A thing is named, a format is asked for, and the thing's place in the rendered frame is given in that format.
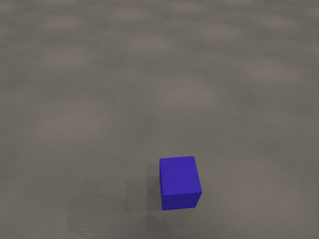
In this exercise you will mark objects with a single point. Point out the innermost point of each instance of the carton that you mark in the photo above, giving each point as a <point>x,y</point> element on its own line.
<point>179,183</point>

